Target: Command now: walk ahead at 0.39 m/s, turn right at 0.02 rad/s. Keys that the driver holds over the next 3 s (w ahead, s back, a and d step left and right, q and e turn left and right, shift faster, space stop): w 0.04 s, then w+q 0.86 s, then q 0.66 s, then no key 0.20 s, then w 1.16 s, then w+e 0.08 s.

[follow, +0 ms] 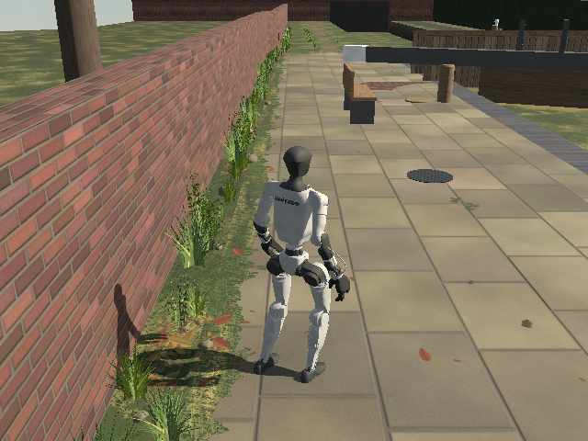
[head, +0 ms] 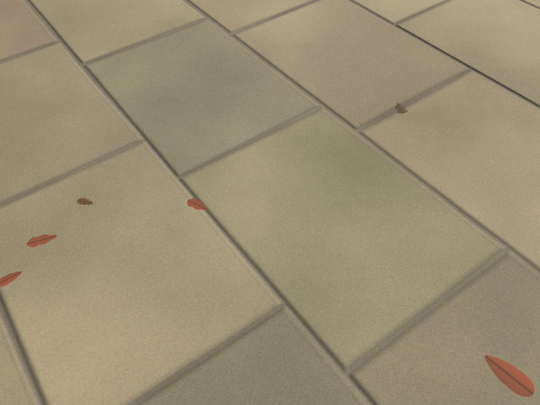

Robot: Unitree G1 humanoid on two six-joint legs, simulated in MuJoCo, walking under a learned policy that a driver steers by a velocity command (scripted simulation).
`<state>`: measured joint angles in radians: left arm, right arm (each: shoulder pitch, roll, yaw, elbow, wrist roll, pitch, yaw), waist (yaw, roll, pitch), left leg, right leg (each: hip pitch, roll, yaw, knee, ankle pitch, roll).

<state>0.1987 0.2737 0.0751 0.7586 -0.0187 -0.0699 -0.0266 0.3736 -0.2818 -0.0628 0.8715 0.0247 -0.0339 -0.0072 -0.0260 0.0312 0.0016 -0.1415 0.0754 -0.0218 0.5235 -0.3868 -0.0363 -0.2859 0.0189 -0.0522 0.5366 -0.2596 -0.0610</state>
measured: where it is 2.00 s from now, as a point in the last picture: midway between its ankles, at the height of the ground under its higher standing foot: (221, 353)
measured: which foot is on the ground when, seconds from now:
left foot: down 0.00-0.00, up 0.02-0.46, down 0.48-0.96, up 0.98-1.00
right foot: down 0.00-0.48, up 0.50-0.94, down 0.96-1.00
